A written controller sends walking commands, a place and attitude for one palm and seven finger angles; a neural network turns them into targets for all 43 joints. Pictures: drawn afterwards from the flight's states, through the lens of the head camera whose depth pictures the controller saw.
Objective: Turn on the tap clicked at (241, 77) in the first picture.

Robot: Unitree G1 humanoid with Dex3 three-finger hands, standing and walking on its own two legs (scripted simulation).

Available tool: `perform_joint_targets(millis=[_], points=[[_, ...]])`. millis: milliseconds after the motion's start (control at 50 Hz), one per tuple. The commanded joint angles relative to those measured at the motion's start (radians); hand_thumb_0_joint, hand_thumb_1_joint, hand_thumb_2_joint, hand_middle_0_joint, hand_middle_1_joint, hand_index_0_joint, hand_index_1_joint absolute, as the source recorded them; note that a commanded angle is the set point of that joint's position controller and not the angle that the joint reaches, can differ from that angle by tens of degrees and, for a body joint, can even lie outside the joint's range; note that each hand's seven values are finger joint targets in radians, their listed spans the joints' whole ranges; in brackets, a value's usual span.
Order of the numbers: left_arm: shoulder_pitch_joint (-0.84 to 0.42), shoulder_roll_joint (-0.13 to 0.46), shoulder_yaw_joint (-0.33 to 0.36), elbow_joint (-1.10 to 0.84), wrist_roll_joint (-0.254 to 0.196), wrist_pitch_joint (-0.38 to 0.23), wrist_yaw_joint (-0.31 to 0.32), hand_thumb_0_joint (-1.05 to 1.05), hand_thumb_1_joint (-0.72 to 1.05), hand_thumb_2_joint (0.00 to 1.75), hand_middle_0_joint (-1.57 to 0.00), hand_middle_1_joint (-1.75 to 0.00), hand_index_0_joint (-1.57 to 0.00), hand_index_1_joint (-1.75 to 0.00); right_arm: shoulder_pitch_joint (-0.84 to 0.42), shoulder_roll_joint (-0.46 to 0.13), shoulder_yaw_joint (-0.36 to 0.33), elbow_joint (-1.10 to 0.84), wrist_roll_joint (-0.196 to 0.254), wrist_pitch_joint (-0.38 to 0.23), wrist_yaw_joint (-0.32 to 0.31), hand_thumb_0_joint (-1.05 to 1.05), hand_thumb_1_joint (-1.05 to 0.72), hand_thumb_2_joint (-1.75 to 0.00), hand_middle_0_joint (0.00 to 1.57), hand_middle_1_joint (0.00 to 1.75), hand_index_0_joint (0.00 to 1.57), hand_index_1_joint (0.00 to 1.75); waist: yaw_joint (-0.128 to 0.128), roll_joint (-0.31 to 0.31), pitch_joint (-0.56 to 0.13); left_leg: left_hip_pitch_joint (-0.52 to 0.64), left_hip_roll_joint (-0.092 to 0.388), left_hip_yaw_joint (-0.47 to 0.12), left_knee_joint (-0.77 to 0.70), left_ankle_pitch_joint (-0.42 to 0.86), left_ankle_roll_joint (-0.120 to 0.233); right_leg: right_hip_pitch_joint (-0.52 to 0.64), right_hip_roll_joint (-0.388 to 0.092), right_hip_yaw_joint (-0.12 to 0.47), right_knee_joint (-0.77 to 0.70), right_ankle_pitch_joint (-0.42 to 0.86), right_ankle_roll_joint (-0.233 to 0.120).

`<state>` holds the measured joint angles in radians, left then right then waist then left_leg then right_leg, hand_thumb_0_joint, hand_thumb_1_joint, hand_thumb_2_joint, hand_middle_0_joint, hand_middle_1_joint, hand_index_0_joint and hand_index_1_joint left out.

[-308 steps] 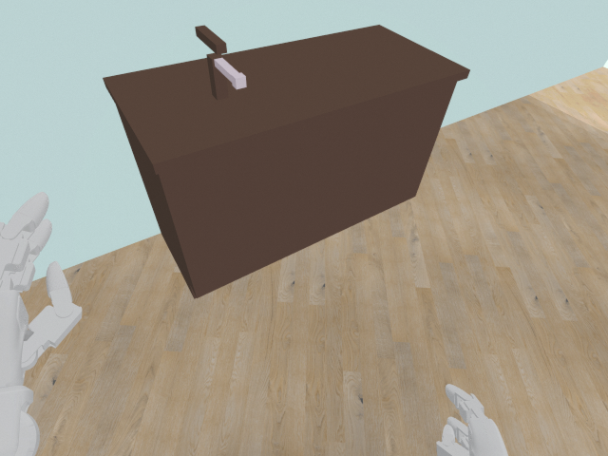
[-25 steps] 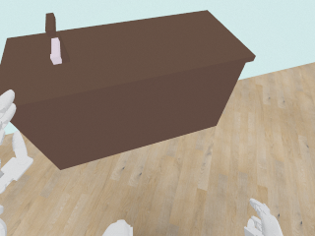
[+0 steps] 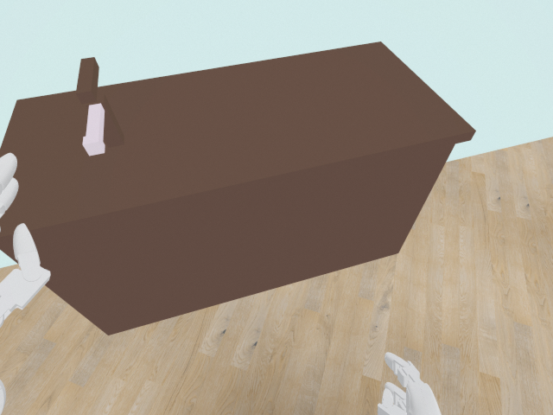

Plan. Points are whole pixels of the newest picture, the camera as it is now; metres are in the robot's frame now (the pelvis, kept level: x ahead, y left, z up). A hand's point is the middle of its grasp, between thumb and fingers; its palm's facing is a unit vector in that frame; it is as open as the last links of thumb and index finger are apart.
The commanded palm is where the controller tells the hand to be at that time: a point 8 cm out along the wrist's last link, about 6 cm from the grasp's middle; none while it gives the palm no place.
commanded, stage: take the last steps up to it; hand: left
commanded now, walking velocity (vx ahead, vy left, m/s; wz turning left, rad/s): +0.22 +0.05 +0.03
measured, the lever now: (94, 144) +0.54 +0.40 +0.06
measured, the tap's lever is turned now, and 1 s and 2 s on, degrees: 0 0 0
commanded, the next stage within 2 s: come to a stop and stand still in 0.34 s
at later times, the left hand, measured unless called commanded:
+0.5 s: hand (72, 194) +0.31 +0.27 +0.18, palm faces +0.44 -0.81 -0.38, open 7.4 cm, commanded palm +0.25 +0.30 +0.18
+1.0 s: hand (131, 218) +0.29 +0.20 +0.17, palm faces +0.38 -0.83 -0.41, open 7.4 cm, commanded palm +0.24 +0.25 +0.18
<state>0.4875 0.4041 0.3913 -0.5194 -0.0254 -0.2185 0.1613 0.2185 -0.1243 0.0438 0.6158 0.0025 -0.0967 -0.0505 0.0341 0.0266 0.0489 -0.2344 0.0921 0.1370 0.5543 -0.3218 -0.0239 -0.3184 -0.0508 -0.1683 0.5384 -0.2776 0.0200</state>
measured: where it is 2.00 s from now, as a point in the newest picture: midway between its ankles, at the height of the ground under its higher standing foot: outside the picture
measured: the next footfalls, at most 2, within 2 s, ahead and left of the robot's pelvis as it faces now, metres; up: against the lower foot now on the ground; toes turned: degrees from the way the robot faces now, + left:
left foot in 0.40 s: +0.18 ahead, +0.12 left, +0.00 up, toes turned +9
right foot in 0.80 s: +0.16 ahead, -0.10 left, +0.00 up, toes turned -7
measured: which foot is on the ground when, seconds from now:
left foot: down 0.00-0.00, up 0.02-0.38, down 0.40-0.84, up 0.86-1.00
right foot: down 0.00-0.40, up 0.42-0.78, down 0.80-1.00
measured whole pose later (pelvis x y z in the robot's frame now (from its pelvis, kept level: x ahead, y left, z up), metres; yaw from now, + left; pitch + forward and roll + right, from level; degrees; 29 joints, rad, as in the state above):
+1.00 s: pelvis +0.07 -0.03 +0.01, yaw +0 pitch -1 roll +2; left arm 0.48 0.33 0.31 -0.47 -0.04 -0.15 0.16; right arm 0.18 -0.23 0.01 0.61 0.01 -0.05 -0.06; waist -0.01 0.01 0.05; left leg -0.39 0.00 0.02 0.93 -0.41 -0.04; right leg -0.28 -0.01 -0.12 0.48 -0.18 -0.08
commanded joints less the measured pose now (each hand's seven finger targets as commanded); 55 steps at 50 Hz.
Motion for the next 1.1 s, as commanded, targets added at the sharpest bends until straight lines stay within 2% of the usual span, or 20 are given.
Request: perform_joint_targets(millis=[0,20,40,80,140,260,340,360,380,400,420,460,520,640,740,780,800,840,960,1080], points=[[-0.135,0.165,0.097,-0.116,0.010,-0.023,0.018,0.00,0.90,0.90,-0.20,-0.30,-0.20,-0.30,-0.121,-0.145,-0.073,-0.149,0.008,-0.023,-0.018,0.00,-0.90,-0.90,0.20,0.30,0.20,0.30,-0.017,-0.361,-0.174,-0.427,-0.075,-0.026,0.549,-0.259,0.026,0.397,-0.376,0.617,-0.238,0.277,-0.206],[-0.172,0.145,0.083,-0.119,0.007,-0.024,0.016,0.00,0.90,0.90,-0.20,-0.30,-0.20,-0.30,-0.132,-0.161,-0.074,-0.139,0.003,-0.025,-0.012,0.00,-0.90,-0.90,0.20,0.30,0.20,0.30,-0.023,-0.255,-0.158,-0.444,-0.044,-0.128,0.650,-0.231,0.019,0.349,-0.416,0.613,-0.249,0.244,-0.224],[-0.164,0.133,0.068,-0.127,-0.005,-0.033,0.010,0.00,0.90,0.90,-0.20,-0.30,-0.20,-0.30,-0.111,-0.175,-0.091,-0.125,0.011,-0.024,-0.006,0.00,-0.90,-0.90,0.20,0.30,0.20,0.30,-0.031,-0.246,-0.135,-0.448,-0.017,-0.157,0.687,-0.169,0.009,0.316,-0.385,0.565,-0.253,0.210,-0.216],[-0.072,0.151,0.104,-0.149,0.005,-0.052,0.016,0.00,0.90,0.90,-0.20,-0.30,-0.20,-0.30,-0.131,-0.165,-0.074,-0.116,0.004,-0.002,-0.005,0.00,-0.90,-0.90,0.20,0.30,0.20,0.30,-0.027,-0.123,-0.113,-0.447,0.006,-0.145,0.672,-0.083,-0.008,0.284,-0.322,0.381,-0.213,0.367,-0.196],[-0.048,0.155,0.115,-0.207,0.003,-0.072,0.018,0.00,0.90,0.90,-0.20,-0.30,-0.20,-0.30,-0.141,-0.162,-0.074,-0.131,0.001,0.018,-0.011,0.00,-0.90,-0.90,0.20,0.30,0.20,0.30,-0.040,-0.112,-0.127,-0.357,0.002,-0.093,0.507,-0.010,-0.007,0.230,-0.265,0.193,-0.209,0.468,-0.159],[0.027,0.153,0.143,-0.277,-0.011,-0.074,0.039,0.00,0.90,0.90,-0.20,-0.30,-0.20,-0.30,-0.105,-0.158,-0.094,-0.183,-0.001,0.003,-0.013,0.00,-0.90,-0.90,0.20,0.30,0.20,0.30,-0.006,-0.129,-0.176,-0.214,-0.038,0.015,0.110,0.042,0.010,0.314,-0.250,0.175,-0.151,0.548,-0.166],[0.003,0.129,0.114,-0.235,-0.013,-0.058,0.040,0.00,0.90,0.90,-0.20,-0.30,-0.20,-0.30,-0.067,-0.180,-0.112,-0.186,0.004,0.012,-0.027,0.00,-0.90,-0.90,0.20,0.30,0.20,0.30,-0.037,-0.084,-0.191,0.041,-0.054,0.030,-0.120,0.225,0.022,0.224,-0.174,0.121,0.008,0.404,-0.089],[-0.021,0.134,0.113,-0.231,-0.012,-0.062,0.037,0.00,0.90,0.90,-0.20,-0.30,-0.20,-0.30,-0.060,-0.196,-0.120,-0.187,0.007,0.014,-0.032,0.00,-0.90,-0.90,0.20,0.30,0.20,0.30,-0.046,0.004,-0.206,0.148,0.002,-0.047,-0.140,0.274,0.056,0.132,-0.135,0.108,0.118,0.318,-0.058],[-0.044,0.126,0.102,-0.236,-0.013,-0.065,0.034,0.00,0.90,0.90,-0.20,-0.30,-0.20,-0.30,-0.063,-0.219,-0.125,-0.193,0.012,0.017,-0.030,0.00,-0.90,-0.90,0.20,0.30,0.20,0.30,-0.043,0.173,-0.221,0.249,0.171,-0.275,-0.154,0.431,0.139,-0.037,-0.040,0.055,0.277,-0.019,-0.016],[-0.067,0.133,0.099,-0.218,-0.009,-0.072,0.032,0.00,0.90,0.90,-0.20,-0.30,-0.20,-0.30,-0.064,-0.212,-0.120,-0.199,0.015,0.016,-0.023,0.00,-0.90,-0.90,0.20,0.30,0.20,0.30,-0.035,0.234,-0.204,0.249,0.295,-0.459,-0.209,0.487,0.225,-0.155,0.016,0.079,0.442,-0.364,-0.011],[-0.076,0.162,0.114,-0.184,-0.006,-0.075,0.026,0.00,0.90,0.90,-0.20,-0.30,-0.20,-0.30,-0.093,-0.196,-0.101,-0.190,-0.002,0.003,-0.027,0.00,-0.90,-0.90,0.20,0.30,0.20,0.30,-0.038,0.248,-0.160,0.201,0.322,-0.518,-0.251,0.433,0.243,-0.207,0.011,0.130,0.567,-0.351,-0.015],[-0.133,0.148,0.082,-0.219,0.001,-0.073,0.021,0.00,0.90,0.90,-0.20,-0.30,-0.20,-0.30,-0.081,-0.190,-0.093,-0.157,-0.004,-0.003,-0.019,0.00,-0.90,-0.90,0.20,0.30,0.20,0.30,-0.041,0.142,-0.125,0.118,0.286,-0.406,-0.240,0.475,0.220,-0.196,-0.023,0.162,0.569,-0.252,-0.007],[-0.106,0.134,0.063,-0.340,-0.001,-0.056,0.009,0.00,0.90,0.90,-0.20,-0.30,-0.20,-0.30,-0.075,-0.189,-0.091,-0.162,-0.005,-0.026,0.001,0.00,-0.90,-0.90,0.20,0.30,0.20,0.30,-0.026,0.160,-0.175,0.143,0.187,-0.180,-0.208,0.600,0.142,-0.120,-0.002,0.109,0.407,-0.116,0.011],[-0.020,0.121,0.075,-0.319,-0.017,-0.022,0.008,0.00,0.90,0.90,-0.20,-0.30,-0.20,-0.30,-0.058,-0.172,-0.072,-0.169,-0.012,-0.050,0.010,0.00,-0.90,-0.90,0.20,0.30,0.20,0.30,-0.041,0.235,-0.185,0.159,0.214,-0.153,-0.218,0.642,0.108,-0.022,0.047,0.055,0.163,-0.101,0.016],[-0.044,0.101,0.075,-0.191,-0.017,0.003,0.011,0.00,0.90,0.90,-0.20,-0.30,-0.20,-0.30,-0.074,-0.171,-0.063,-0.167,0.003,-0.040,0.001,0.00,-0.90,-0.90,0.20,0.30,0.20,0.30,-0.035,0.159,-0.156,0.058,0.190,-0.115,-0.148,0.423,0.075,0.150,0.040,0.065,-0.112,0.061,0.015],[-0.066,0.109,0.066,-0.156,-0.008,0.007,0.011,0.00,0.90,0.90,-0.20,-0.30,-0.20,-0.30,-0.077,-0.162,-0.060,-0.170,0.009,-0.032,-0.001,0.00,-0.90,-0.90,0.20,0.30,0.20,0.30,-0.043,0.022,-0.158,-0.030,0.109,-0.072,-0.059,0.180,0.033,0.226,-0.039,0.159,-0.196,0.274,-0.007],[-0.080,0.126,0.068,-0.154,-0.007,0.010,0.014,0.00,0.90,0.90,-0.20,-0.30,-0.20,-0.30,-0.077,-0.148,-0.055,-0.177,0.009,-0.028,-0.005,0.00,-0.90,-0.90,0.20,0.30,0.20,0.30,-0.052,-0.082,-0.166,-0.069,0.032,-0.046,0.030,0.053,0.004,0.206,-0.146,0.298,-0.201,0.442,-0.052],[-0.089,0.118,0.051,-0.144,-0.020,0.027,0.008,0.00,0.90,0.90,-0.20,-0.30,-0.20,-0.30,-0.083,-0.155,-0.062,-0.173,0.014,-0.030,-0.004,0.00,-0.90,-0.90,0.20,0.30,0.20,0.30,-0.028,-0.243,-0.157,-0.121,-0.066,-0.099,0.252,-0.160,-0.010,0.152,-0.268,0.413,-0.241,0.478,-0.124],[-0.024,0.156,0.109,-0.176,-0.010,-0.010,0.030,0.00,0.90,0.90,-0.20,-0.30,-0.20,-0.30,-0.128,-0.154,-0.053,-0.163,0.009,0.007,-0.024,0.00,-0.90,-0.90,0.20,0.30,0.20,0.30,-0.032,-0.103,-0.182,-0.230,-0.062,-0.146,0.424,-0.083,-0.018,0.216,-0.267,0.304,-0.198,0.490,-0.134],[0.048,0.158,0.128,-0.174,-0.014,-0.029,0.032,0.00,0.90,0.90,-0.20,-0.30,-0.20,-0.30,-0.101,-0.186,-0.082,-0.173,0.002,0.017,-0.027,0.00,-0.90,-0.90,0.20,0.30,0.20,0.30,-0.009,-0.117,-0.177,-0.164,-0.072,-0.103,0.217,-0.113,0.004,0.201,-0.264,0.357,-0.301,0.122,-0.133]])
